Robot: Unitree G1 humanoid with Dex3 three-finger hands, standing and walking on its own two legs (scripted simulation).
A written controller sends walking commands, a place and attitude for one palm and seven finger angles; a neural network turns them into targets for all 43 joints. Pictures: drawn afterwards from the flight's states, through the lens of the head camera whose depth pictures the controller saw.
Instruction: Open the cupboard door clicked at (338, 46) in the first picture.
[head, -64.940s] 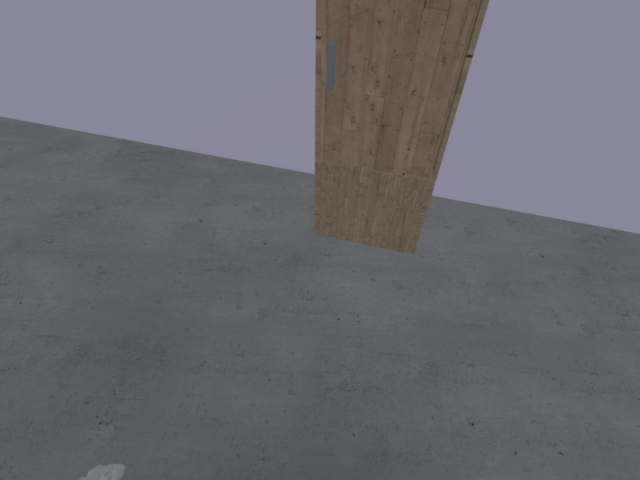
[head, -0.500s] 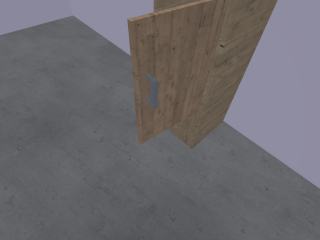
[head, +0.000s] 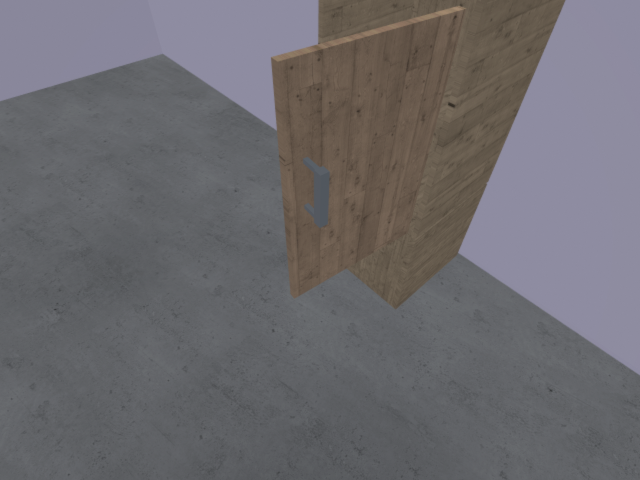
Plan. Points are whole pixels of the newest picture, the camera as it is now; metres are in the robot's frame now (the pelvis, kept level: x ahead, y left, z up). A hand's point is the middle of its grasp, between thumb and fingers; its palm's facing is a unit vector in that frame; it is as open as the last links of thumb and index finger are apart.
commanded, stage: let the arm hang, fingers relaxed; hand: left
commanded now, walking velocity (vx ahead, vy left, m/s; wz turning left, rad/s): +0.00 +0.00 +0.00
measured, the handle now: (315, 192) +0.60 +0.04 +0.00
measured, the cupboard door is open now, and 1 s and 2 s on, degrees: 83 83 83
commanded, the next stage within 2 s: look to check the result in 0.26 s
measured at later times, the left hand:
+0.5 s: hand out of the picture +0.00 +0.19 -0.17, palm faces +0.03 -0.98 -0.21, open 7.4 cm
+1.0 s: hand out of the picture +0.05 +0.21 -0.17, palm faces +0.00 -0.97 -0.24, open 7.4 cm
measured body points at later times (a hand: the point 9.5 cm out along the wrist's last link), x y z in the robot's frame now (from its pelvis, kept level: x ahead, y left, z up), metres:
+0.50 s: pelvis +0.01 +0.01 +0.00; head +0.02 +0.01 +0.45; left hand +0.00 +0.24 -0.16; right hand +0.01 -0.21 -0.16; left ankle +0.06 +0.11 -0.74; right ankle +0.00 -0.11 -0.74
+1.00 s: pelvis +0.02 +0.01 +0.00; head +0.04 +0.01 +0.45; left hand +0.06 +0.26 -0.15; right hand +0.06 -0.24 -0.15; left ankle +0.06 +0.11 -0.74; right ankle +0.00 -0.11 -0.74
